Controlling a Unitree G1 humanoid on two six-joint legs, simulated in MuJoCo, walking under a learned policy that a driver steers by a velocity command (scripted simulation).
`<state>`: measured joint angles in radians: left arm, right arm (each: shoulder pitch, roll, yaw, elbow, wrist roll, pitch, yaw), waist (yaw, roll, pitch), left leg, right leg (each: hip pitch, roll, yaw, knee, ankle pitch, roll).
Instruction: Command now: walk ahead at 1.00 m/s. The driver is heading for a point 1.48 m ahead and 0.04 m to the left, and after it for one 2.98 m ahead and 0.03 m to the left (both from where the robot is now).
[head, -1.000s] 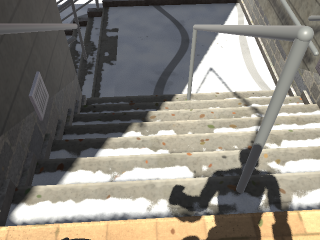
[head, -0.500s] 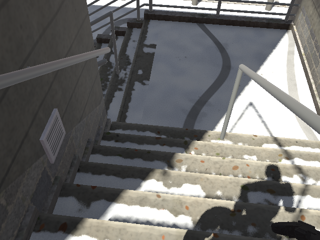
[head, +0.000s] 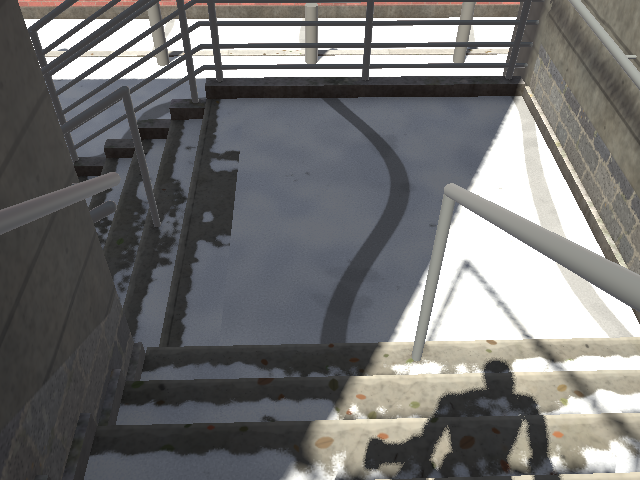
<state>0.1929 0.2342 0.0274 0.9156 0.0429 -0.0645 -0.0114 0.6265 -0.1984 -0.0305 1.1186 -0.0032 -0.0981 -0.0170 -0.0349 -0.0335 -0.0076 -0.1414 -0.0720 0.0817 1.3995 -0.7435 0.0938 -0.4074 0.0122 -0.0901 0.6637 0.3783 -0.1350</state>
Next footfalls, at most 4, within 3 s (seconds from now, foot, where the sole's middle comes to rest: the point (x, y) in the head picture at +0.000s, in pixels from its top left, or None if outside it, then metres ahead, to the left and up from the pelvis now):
0.32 left None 0.36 0.12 -0.99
0.66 right None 0.64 -0.05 -1.16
0.98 left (275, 450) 0.94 0.13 -1.33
1.30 right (319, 403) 1.20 -0.02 -1.51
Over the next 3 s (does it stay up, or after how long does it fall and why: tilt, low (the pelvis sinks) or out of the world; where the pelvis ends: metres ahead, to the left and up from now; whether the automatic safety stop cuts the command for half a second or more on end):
stays up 2.44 0.06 -1.09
